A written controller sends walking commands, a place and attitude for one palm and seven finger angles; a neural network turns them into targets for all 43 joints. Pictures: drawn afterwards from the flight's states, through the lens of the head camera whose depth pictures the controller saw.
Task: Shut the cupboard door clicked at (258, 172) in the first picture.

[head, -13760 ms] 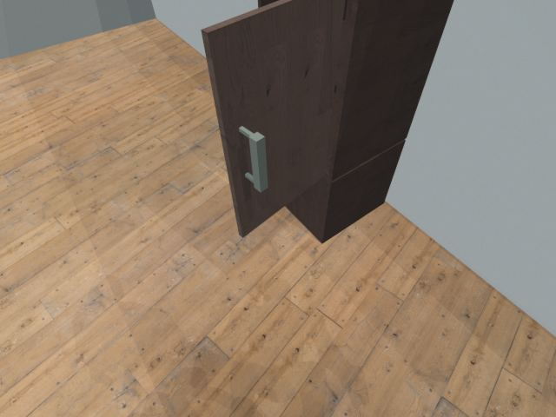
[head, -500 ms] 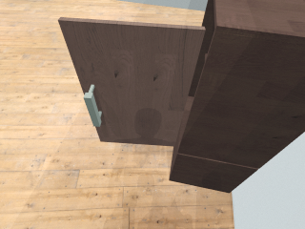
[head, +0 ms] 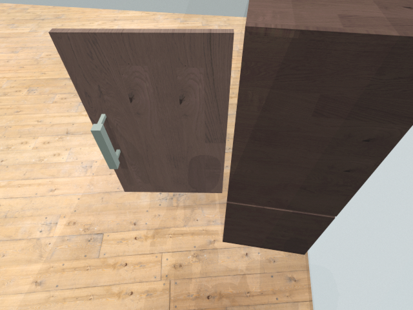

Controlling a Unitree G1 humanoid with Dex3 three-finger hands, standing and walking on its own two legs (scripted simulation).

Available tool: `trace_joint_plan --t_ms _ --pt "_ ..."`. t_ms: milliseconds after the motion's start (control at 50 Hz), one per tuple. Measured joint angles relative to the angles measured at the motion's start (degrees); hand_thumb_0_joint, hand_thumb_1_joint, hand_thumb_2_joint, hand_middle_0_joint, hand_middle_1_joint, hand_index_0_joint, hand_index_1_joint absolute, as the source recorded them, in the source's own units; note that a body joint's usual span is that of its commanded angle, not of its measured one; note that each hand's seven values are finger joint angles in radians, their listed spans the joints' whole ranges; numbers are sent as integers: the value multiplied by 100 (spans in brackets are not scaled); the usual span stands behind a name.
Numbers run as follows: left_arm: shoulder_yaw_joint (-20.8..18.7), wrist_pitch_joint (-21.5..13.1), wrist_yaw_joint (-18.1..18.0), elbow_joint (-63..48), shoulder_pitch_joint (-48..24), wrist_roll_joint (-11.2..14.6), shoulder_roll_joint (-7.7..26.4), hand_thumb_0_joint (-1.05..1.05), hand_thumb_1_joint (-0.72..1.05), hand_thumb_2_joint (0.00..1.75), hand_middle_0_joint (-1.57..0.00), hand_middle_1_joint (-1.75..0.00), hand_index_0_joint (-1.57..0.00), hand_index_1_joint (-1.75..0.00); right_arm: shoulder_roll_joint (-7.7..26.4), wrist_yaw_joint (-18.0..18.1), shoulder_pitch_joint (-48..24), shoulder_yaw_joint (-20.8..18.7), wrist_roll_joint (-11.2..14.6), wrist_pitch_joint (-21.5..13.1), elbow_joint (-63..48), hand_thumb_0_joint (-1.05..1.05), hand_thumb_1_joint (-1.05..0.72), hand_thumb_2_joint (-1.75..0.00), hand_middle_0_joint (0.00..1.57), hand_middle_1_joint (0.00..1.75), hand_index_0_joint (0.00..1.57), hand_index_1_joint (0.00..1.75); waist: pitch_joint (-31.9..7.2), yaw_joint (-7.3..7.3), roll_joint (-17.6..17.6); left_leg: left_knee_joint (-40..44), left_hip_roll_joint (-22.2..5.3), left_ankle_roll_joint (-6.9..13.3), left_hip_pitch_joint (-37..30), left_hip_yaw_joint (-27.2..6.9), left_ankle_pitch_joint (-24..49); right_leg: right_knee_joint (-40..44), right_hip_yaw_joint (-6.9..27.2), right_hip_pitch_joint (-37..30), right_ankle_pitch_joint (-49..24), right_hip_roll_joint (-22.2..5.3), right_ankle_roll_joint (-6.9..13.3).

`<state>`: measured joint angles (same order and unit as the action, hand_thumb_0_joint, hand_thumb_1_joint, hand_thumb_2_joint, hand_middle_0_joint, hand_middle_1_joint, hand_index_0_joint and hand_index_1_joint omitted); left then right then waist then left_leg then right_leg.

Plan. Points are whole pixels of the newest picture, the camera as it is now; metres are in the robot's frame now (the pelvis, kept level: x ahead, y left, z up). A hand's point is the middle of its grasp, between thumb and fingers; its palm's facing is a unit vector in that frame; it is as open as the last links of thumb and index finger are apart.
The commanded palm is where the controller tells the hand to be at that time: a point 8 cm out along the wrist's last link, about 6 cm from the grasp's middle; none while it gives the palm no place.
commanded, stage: come to a stop and stand still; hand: left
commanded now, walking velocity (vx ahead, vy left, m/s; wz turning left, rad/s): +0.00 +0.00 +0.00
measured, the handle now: (108, 142) +0.53 +0.30 -0.03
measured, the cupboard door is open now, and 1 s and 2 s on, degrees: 98 98 98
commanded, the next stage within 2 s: look again from close up in 0.14 s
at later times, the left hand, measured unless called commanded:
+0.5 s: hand out of the picture -0.01 +0.21 -0.16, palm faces +0.00 -0.98 -0.22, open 7.4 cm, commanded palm none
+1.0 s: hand out of the picture -0.05 +0.23 -0.17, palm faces -0.01 -0.99 -0.16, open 7.4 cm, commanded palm none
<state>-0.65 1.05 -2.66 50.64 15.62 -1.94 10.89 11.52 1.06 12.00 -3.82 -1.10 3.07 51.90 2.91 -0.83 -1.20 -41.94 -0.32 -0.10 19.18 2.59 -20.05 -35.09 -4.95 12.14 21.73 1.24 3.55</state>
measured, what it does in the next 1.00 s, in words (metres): steps on the spot: left foot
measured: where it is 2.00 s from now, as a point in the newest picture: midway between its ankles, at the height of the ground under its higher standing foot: outside the picture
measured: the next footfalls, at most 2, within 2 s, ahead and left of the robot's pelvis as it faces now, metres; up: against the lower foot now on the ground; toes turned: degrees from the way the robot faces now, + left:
left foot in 0.02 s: +0.05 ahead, +0.10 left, +0.00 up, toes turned +3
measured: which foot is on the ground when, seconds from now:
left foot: up 0.00-0.00, down 0.02-1.00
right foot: down 0.00-1.00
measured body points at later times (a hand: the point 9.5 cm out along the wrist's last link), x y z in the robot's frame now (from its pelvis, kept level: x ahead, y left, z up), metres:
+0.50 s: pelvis -0.02 +0.02 +0.02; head -0.03 +0.03 +0.47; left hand -0.01 +0.26 -0.14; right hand -0.01 -0.22 -0.13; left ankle +0.01 +0.10 -0.73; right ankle -0.03 -0.08 -0.73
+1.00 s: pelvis -0.02 +0.06 +0.02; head -0.02 +0.08 +0.47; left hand -0.04 +0.28 -0.15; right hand -0.01 -0.16 -0.14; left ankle +0.01 +0.10 -0.73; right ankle -0.03 -0.08 -0.72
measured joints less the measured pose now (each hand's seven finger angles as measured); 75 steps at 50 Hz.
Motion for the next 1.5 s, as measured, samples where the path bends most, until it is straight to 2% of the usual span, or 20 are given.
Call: trace_joint_plan --t_ms 20,60,140,340,540,940,1120,1200,1260,1300,1340,1380,1420,1460,1500 --pt "23 -3 6 1 -20 22 -10 0 91 89 -20 -30 -20 -30 -8 -6 25 26 3 -31 16 1 -90 -90 20 30 20 30 -11 -12 -16 376 -16 40 -183 -1 292 -13 -42 2 5 50 -1" --pt "40 5 20 76 -138 58 8 0 91 89 -20 -30 -20 -30 -90 -7 11 85 -4 -84 153 1 -91 -90 20 30 20 30 19 -3 105 656 5 134 -343 -14 205 14 -65 -34 -17 44 -16" --pt "99 -27 51 225 -246 96 -28 0 91 89 -20 -30 -20 -30 -151 -18 4 216 -16 -144 366 1 -90 -90 20 30 20 30 -19 66 192 998 -7 139 -472 15 459 484 -33 -210 -344 73 -31" --pt "111 -104 83 651 -19 90 31 0 91 89 -20 -30 -20 -30 -128 -34 139 311 -21 -230 744 1 -90 -90 20 30 20 30 -222 37 183 1610 23 190 -646 74 866 1152 29 -390 -800 73 -88" --pt "123 -96 53 1003 249 93 105 0 91 89 -20 -30 -20 -30 -84 -14 329 359 8 -253 1117 1 -90 -90 20 30 20 30 -198 67 202 1776 123 318 -701 145 967 1290 94 -422 -918 -24 -216" --pt "190 -71 14 1230 397 41 -195 0 91 89 -20 -30 -20 -30 -302 14 283 361 45 -321 1247 1 -91 -90 20 30 20 30 -173 107 285 1996 441 614 -759 306 1045 1184 245 -317 -894 -345 -520" --pt "103 -24 72 1201 683 -29 -264 0 91 89 -20 -30 -19 -30 -239 1 495 299 14 -244 1172 1 -90 -90 20 30 20 30 -296 157 185 1782 529 723 -796 423 768 721 287 -226 -397 -481 -353" --pt "46 -76 90 1169 854 -17 -278 0 91 89 -20 -30 -19 -30 -214 -14 636 287 13 -233 1120 1 -90 -90 20 30 20 30 -300 177 102 1392 465 656 -674 401 449 684 262 -266 -375 -441 -441" --pt "-20 -142 72 1145 998 18 -273 0 91 89 -20 -30 -20 -30 -212 -39 714 275 3 -227 1059 1 -90 -90 20 30 20 30 -296 194 73 743 316 366 -416 365 31 653 209 -309 -268 -377 -555" --pt "-68 -176 59 1149 1083 16 -252 0 91 89 -20 -30 -20 -30 -221 -58 729 257 4 -235 1008 1 -90 -90 20 30 20 30 -278 215 126 370 203 248 -250 349 -213 625 204 -369 -177 -387 -593" --pt "-99 -162 71 1172 1142 9 -219 0 91 89 -20 -30 -20 -30 -226 -69 730 245 17 -302 916 1 -90 -90 20 30 20 30 -240 204 225 578 122 223 -291 380 -114 456 234 -398 -6 -464 -645" --pt "-114 -59 108 1231 1107 18 -209 0 91 89 -20 -30 -20 -30 -223 -49 707 226 -5 -428 831 1 -90 -90 20 30 20 30 -189 186 342 550 239 517 -384 543 -73 -234 315 -185 332 -591 -493" --pt "-99 41 113 1277 942 16 -231 0 91 89 -20 -30 -20 -30 -218 23 691 249 -33 -539 768 1 -90 -90 20 30 20 30 -127 137 323 706 290 735 -573 651 -127 -1531 351 334 556 -551 -364" --pt "-110 43 120 1239 684 20 -201 0 91 89 -20 -30 -20 -30 -278 85 715 303 -30 -604 761 1 -90 -90 20 30 20 30 -60 65 329 1085 357 788 -814 674 0 -2400 286 828 343 -534 -339" --pt "-120 26 104 1111 369 41 -150 1 91 89 -20 -30 -19 -30 -376 135 768 368 -16 -635 812 0 -91 -90 20 30 20 30 -1 32 335 1511 414 797 -1041 628 182 -2584 219 1172 46 -511 -404"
